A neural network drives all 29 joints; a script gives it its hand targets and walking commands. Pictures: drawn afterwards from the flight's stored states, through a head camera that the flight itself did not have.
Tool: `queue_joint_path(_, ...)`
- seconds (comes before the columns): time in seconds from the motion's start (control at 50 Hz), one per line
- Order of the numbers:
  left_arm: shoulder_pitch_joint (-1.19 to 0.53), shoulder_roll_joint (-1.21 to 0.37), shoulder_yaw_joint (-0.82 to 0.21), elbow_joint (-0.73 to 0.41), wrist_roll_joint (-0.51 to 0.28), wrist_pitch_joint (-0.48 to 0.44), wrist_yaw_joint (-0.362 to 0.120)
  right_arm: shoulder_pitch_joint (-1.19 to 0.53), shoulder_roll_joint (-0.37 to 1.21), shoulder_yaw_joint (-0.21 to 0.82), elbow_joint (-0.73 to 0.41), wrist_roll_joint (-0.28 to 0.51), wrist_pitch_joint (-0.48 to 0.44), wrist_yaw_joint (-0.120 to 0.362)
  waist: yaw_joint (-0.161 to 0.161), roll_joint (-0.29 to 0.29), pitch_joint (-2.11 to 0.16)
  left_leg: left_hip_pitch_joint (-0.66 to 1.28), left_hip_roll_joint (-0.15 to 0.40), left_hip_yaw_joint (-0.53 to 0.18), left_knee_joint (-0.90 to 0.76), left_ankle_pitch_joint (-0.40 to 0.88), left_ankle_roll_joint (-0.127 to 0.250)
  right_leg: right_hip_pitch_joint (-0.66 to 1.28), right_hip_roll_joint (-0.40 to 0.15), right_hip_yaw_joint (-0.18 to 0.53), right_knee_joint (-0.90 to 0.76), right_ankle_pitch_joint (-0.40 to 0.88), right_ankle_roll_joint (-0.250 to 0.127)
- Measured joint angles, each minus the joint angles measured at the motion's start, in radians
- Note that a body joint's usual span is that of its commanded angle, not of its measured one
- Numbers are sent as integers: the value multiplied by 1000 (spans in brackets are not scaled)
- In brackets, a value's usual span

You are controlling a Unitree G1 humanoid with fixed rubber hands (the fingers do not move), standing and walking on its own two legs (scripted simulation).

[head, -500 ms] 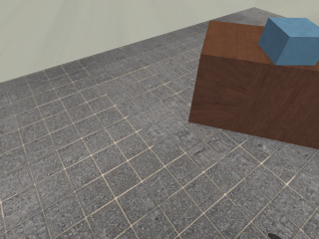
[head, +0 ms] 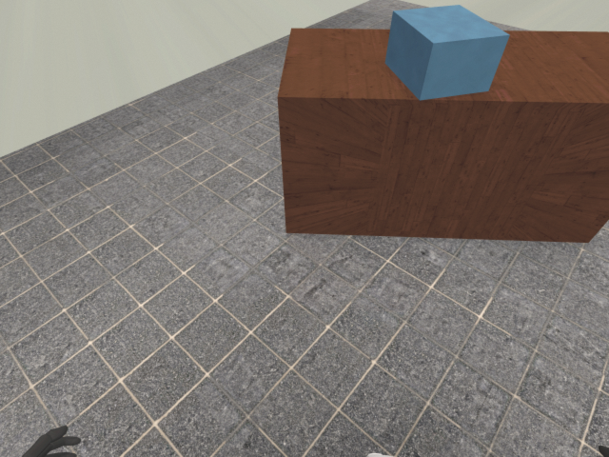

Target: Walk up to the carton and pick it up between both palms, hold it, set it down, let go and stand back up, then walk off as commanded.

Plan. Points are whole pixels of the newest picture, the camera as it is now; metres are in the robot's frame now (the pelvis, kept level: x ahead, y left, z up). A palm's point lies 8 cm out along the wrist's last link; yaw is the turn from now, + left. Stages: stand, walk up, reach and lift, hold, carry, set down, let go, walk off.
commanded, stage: walk up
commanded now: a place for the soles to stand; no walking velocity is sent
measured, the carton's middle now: (440, 50) +1.28 -0.47 -0.01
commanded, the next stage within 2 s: none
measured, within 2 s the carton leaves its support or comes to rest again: neither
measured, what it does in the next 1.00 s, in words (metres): walks ahead: left foot, then right foot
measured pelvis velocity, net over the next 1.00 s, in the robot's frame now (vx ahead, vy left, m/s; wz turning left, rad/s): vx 0.36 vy -0.18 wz -0.15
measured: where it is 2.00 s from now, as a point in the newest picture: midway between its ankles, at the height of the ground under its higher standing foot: (403, 325)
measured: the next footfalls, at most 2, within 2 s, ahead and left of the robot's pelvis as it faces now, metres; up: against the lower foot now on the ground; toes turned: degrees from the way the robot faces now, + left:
left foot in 0.28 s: +0.22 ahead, +0.08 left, +0.00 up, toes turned +2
right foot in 0.62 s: +0.35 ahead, -0.28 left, +0.00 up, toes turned -12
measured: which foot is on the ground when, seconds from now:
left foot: up 0.00-0.26, down 0.28-0.64, up 0.66-0.98, down 1.00-1.00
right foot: down 0.00-0.26, up 0.28-0.60, down 0.62-1.00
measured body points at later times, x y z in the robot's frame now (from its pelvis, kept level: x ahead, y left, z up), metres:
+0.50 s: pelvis +0.18 -0.06 +0.01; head +0.19 -0.04 +0.46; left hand +0.36 +0.24 -0.08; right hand +0.16 -0.44 -0.04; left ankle +0.18 +0.07 -0.71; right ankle +0.24 -0.22 -0.67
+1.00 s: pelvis +0.36 -0.18 +0.01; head +0.37 -0.17 +0.46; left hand +0.44 +0.16 -0.08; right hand +0.44 -0.53 -0.06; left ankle +0.47 -0.08 -0.71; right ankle +0.31 -0.27 -0.71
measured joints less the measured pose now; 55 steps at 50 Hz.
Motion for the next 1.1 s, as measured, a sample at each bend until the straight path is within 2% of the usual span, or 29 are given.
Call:
queue_joint_path(0.04, 12, -14, -4, -25, -11, -9, 15, -9, 17, 22, -6, 12, 13, 0, 16, -1, 1, -113, -54, -76, 255, -27, 14, 6, 19, 0, 27, -45, -10)
queue_joint_path(0.06, 23, -25, -8, -31, -15, -10, 24, -11, 26, 35, -11, 19, 11, 2, 25, 2, 0, -160, -73, -83, 333, -4, 13, 23, 29, 1, 13, -57, -21)
queue_joint_path(0.1, 43, -46, -20, -34, -16, -11, 37, -10, 46, 54, -20, 26, 0, 9, 41, 10, -1, -227, -92, -65, 363, 50, 3, 67, 47, 2, -36, -53, -36)
queue_joint_path(0.18, 91, -54, -36, -48, -4, -13, 42, 15, 87, 74, -34, 25, -11, 27, 66, 4, -10, -277, -121, -15, 148, 70, -9, 134, 69, 4, -107, -55, -53)
queue_joint_path(0.26, 134, -35, -34, -68, 4, -3, 39, 54, 105, 73, -60, 19, -36, 29, 71, -26, -16, -239, -161, 13, -87, 180, 12, 154, 77, 14, -52, -136, -62)
queue_joint_path(0.3, 146, -32, -29, -71, 3, 6, 45, 76, 93, 63, -81, 7, -57, 15, 56, -42, -20, -230, -166, 18, -97, 245, 26, 93, 87, 52, 120, -220, -70)
queue_joint_path(0.34, 140, -32, -29, -62, 5, 13, 53, 88, 93, 58, -84, 8, -63, 1, 37, -70, -19, -216, -162, 40, -64, 229, 23, 8, 100, 101, 310, -204, -58)
queue_joint_path(0.38, 124, -32, -32, -56, 4, 8, 51, 101, 94, 55, -78, 14, -63, -5, 20, -90, -18, -170, -156, 54, -88, 204, 14, -49, 85, 106, 376, -170, -46)
queue_joint_path(0.48, 60, -35, -33, -65, 2, -2, 27, 143, 66, 50, -80, 14, -69, -4, -18, -88, -8, -69, -121, 62, -173, 190, -15, -128, 3, 63, 246, -98, -17)
queue_joint_path(0.58, -20, -27, -32, -91, -1, -10, 7, 177, 31, 42, -97, 20, -59, 0, -48, -64, 14, -3, -74, 53, -179, 137, -60, -97, -36, 19, 16, -10, -27)
queue_joint_path(0.62, -39, -19, -30, -104, -3, -16, 8, 187, 22, 40, -102, 19, -48, 1, -52, -51, 14, 8, -47, 41, -136, 90, -68, -40, -20, -3, -56, 4, -35)
queue_joint_path(0.64, -48, -21, -26, -111, -4, -23, 13, 183, 17, 40, -99, 18, -41, 1, -49, -31, 25, -7, -17, 23, -67, 64, -50, -26, 1, -20, -53, 39, -30)
queue_joint_path(0.66, -49, -19, -22, -123, -4, -32, 22, 169, 22, 41, -96, 22, -30, -1, -41, -24, 36, -49, -15, -14, 58, 50, -25, -27, 15, -28, -18, 31, -25)
queue_joint_path(0.7, -28, -21, -24, -136, -16, -38, 38, 138, 40, 58, -97, 28, -14, -10, -22, -26, 40, -150, -71, -96, 313, 32, 4, -11, 24, -28, 15, -17, -29)
queue_joint_path(0.72, -11, -27, -28, -135, -21, -40, 46, 123, 45, 67, -98, 31, -14, -11, -12, -20, 39, -193, -88, -109, 393, 48, 9, 10, 30, -30, 5, -32, -36)
queue_joint_path(0.76, 26, -38, -38, -122, -25, -43, 61, 97, 57, 80, -100, 33, -20, -9, 9, -6, 31, -264, -98, -98, 440, 92, 9, 52, 43, -34, -32, -38, -45)
queue_joint_path(0.88, 142, -38, -49, -105, -10, -49, 71, 55, 94, 89, -93, 28, -19, 20, 72, 0, 16, -348, -114, -26, 165, 127, -1, 141, 65, -42, -98, -72, -65)
queue_joint_path(0.96, 200, -24, -49, -99, -6, -37, 67, 34, 107, 83, -103, 30, -28, 32, 97, -18, 10, -312, -144, -2, -39, 225, 10, 180, 67, -46, -81, -130, -64)
queue_joint_path(1.02, 220, -23, -52, -95, -9, -27, 68, 31, 91, 71, -127, 21, -51, 25, 87, -33, 2, -254, -174, 0, -136, 313, 32, 156, 56, -43, 51, -215, -60)
queue_joint_path(1.06, 208, -34, -54, -86, -7, -16, 74, 28, 87, 63, -136, 20, -60, 12, 70, -50, 3, -256, -177, 6, -83, 296, 26, 73, 60, -5, 252, -234, -57)
queue_joint_path(1.1, 185, -37, -59, -85, -6, -12, 75, 35, 89, 61, -134, 27, -60, 3, 55, -70, 2, -229, -174, 11, -84, 259, 20, -7, 54, 14, 375, -224, -52)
